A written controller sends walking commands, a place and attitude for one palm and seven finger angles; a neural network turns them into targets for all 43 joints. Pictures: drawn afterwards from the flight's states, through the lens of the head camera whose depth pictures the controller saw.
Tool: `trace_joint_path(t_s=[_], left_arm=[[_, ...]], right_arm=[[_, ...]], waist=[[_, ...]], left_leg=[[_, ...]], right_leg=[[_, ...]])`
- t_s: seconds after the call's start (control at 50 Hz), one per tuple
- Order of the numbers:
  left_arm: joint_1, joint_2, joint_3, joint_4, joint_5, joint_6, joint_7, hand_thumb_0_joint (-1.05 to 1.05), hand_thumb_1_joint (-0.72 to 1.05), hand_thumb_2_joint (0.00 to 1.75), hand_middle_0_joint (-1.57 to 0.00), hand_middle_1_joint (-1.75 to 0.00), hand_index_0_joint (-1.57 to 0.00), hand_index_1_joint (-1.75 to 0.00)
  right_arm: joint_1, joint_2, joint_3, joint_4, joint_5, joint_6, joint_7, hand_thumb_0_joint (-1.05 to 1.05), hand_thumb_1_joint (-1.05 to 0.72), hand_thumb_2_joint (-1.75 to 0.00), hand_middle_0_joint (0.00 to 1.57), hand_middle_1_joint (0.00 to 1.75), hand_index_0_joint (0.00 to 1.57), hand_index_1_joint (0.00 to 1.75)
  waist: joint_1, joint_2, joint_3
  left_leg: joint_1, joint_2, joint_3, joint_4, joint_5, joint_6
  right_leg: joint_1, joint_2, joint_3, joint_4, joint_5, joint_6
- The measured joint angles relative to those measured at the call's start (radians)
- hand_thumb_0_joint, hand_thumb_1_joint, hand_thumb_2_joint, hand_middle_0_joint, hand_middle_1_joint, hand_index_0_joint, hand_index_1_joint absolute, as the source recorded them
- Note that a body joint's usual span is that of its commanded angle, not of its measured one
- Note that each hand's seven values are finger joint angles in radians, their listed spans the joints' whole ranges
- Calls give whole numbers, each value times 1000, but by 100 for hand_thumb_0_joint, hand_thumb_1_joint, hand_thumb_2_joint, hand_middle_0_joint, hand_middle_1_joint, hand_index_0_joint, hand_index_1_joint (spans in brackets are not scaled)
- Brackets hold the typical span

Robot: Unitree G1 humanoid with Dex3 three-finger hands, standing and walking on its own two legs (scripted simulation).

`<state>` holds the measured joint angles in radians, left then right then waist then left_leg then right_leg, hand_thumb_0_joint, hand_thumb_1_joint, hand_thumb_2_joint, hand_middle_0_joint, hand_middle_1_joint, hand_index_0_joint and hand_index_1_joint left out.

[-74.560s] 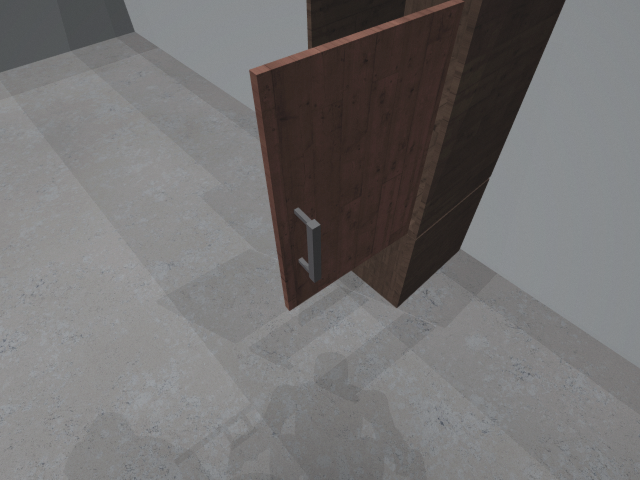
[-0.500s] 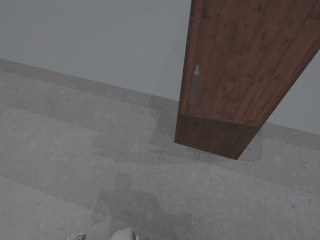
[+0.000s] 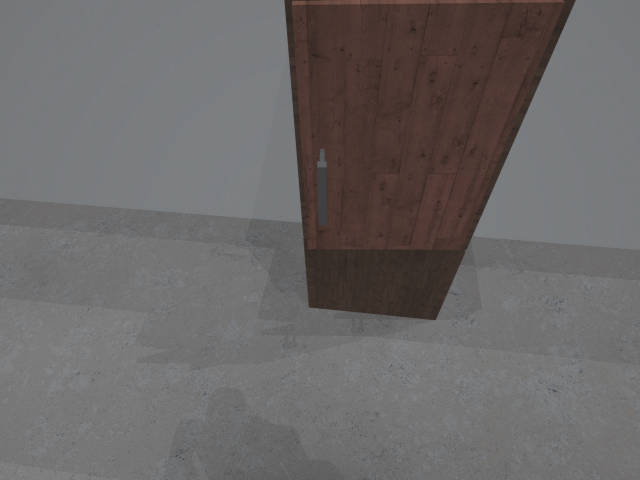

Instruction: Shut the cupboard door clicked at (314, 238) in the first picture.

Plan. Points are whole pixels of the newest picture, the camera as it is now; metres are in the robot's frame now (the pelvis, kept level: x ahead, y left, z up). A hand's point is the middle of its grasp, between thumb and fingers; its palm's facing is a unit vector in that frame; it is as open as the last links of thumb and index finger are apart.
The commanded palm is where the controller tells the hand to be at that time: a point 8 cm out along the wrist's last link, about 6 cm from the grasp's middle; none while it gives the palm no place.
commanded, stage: take the last steps up to it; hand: left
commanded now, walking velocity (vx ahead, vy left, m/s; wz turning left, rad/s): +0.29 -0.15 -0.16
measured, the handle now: (322, 188) +0.68 +0.03 -0.09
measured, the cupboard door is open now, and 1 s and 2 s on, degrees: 6 6 6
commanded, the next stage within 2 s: come to a stop and stand still in 0.46 s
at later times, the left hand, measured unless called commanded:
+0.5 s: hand (229, 444) +0.20 +0.16 -0.17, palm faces -0.04 -0.99 -0.14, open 7.4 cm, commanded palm none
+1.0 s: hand (276, 367) +0.32 +0.10 -0.16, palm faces +0.01 -0.97 -0.22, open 7.3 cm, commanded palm none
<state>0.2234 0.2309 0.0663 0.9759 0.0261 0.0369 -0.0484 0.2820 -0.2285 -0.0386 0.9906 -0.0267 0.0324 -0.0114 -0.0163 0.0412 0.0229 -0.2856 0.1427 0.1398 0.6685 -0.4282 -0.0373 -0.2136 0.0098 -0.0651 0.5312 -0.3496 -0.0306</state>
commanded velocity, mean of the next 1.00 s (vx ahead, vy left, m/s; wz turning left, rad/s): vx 0.01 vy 0.00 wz -0.05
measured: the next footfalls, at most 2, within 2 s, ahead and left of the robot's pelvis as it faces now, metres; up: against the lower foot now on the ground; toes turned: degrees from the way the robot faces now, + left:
left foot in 0.32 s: +0.22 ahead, +0.09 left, +0.00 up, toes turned +7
right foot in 0.70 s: +0.31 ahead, -0.24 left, +0.00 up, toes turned -8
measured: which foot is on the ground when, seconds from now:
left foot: up 0.00-0.30, down 0.32-0.70, up 0.72-1.00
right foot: down 0.00-0.32, up 0.34-0.68, down 0.70-1.00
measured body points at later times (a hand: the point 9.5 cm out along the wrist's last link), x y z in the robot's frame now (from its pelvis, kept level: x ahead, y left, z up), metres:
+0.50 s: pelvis +0.15 -0.03 +0.01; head +0.19 -0.01 +0.46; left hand +0.21 +0.21 -0.16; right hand +0.18 -0.28 -0.13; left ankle +0.18 +0.08 -0.73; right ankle +0.11 -0.16 -0.64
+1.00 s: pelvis +0.22 -0.09 +0.01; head +0.28 -0.09 +0.45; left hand +0.32 +0.15 -0.14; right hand +0.31 -0.35 -0.14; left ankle +0.21 +0.03 -0.68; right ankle +0.27 -0.23 -0.73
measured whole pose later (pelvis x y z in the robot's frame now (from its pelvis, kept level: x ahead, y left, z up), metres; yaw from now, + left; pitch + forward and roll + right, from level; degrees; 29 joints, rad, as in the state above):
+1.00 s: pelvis +0.22 -0.09 +0.01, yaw -1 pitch +1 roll +1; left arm 0.12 0.17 0.05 0.96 0.03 0.02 0.04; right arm 0.12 -0.24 -0.06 0.96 -0.01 0.07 -0.01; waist 0.01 -0.02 0.11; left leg -0.41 -0.01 0.02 0.91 -0.48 -0.05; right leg -0.33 -0.11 -0.08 0.51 -0.18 0.03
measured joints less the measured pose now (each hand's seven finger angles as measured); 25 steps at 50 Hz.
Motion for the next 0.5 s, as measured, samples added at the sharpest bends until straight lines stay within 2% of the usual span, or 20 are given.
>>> trace_joint_path(t_s=[0.04, 0.08, 0.12, 0.18, 0.28, 0.32, 0.34, 0.38, 0.42, 0.46, 0.5], left_arm=[[12, -18, -7, 5, -1, -15, 13, 0, 91, 90, -19, -30, -20, -30], [37, -28, -9, 8, -2, -28, 26, 0, 91, 90, -19, -30, -20, -30], [61, -32, -13, 19, -2, -38, 34, 0, 91, 90, -20, -30, -20, -30], [83, -38, -21, 47, -2, -45, 37, 0, 91, 90, -20, -30, -20, -30], [98, -42, -26, 86, 0, -43, 35, 0, 90, 90, -20, -30, -20, -30], [108, -41, -25, 96, -7, -38, 33, 0, 90, 90, -20, -30, -20, -30], [106, -39, -23, 101, -13, -33, 32, 0, 90, 90, -20, -30, -20, -30], [90, -29, -24, 104, -14, -18, 29, 0, 90, 90, -20, -30, -20, -30], [63, -20, -17, 97, -5, -7, 23, 0, 91, 90, -20, -30, -20, -30], [25, -13, -8, 76, 1, -1, 14, 0, 91, 90, -20, -30, -20, -30], [-9, -9, -1, 46, 2, -1, 8, 0, 91, 90, -19, -30, -20, -30]], right_arm=[[4, -19, -8, 24, 1, 16, 0, 1, -90, -90, 20, 30, 20, 30], [2, -26, -13, 36, -1, 19, 2, 1, -90, -90, 20, 29, 20, 30], [-14, -26, -15, 32, -4, 13, 7, 1, -90, -90, 20, 29, 20, 30], [-45, -20, -16, 8, -5, -1, 13, 1, -90, -90, 20, 29, 20, 30], [-94, 3, -5, -19, -2, -27, 11, 1, -90, -90, 20, 29, 19, 30], [-101, 10, 4, -28, -5, -48, 6, 1, -90, -90, 20, 29, 19, 30], [-107, 17, 6, -29, -11, -61, 1, 1, -90, -90, 20, 29, 20, 30], [-109, 31, 18, -35, -13, -72, -7, 0, -90, -90, 20, 29, 20, 30], [-89, 43, 25, -35, -12, -70, -13, 0, -90, -90, 20, 29, 20, 30], [-63, 51, 26, -23, -11, -66, -20, 0, -90, -90, 20, 29, 20, 30], [-37, 56, 27, -3, -11, -60, -20, 0, -90, -90, 20, 29, 20, 30]], waist=[[-1, 19, -2], [6, 8, -5], [7, -11, -2], [1, -33, 12], [7, -62, 40], [9, -74, 44], [7, -85, 49], [6, -107, 60], [3, -112, 58], [2, -104, 60], [5, -90, 61]], left_leg=[[-73, -21, -62, 193, -77, 8], [-136, -42, -71, 327, -64, 8], [-188, -50, -64, 376, -23, 3], [-232, -50, -53, 324, 42, -3], [-200, -56, -28, 85, 102, 12], [-137, -72, -11, -43, 192, 25], [-134, -73, -4, -30, 224, 49], [-116, -68, 18, 15, 176, 74], [-75, -61, 27, -8, 145, 72], [-30, -55, 23, -65, 158, 54], [12, -46, 18, -124, 174, 45]], right_leg=[[24, 15, -14, 0, -5, -15], [63, 18, -12, -42, -3, -25], [99, 20, -5, -88, 7, -29], [145, 30, 0, -141, 12, -32], [204, 51, 1, -142, -42, -31], [193, 52, 8, -48, -108, -30], [148, 45, 12, 74, -139, -31], [20, 43, 48, 390, -174, -33], [-99, 28, 52, 596, -134, -23], [-191, -3, 49, 662, -67, -6], [-254, -36, 51, 627, -14, 10]])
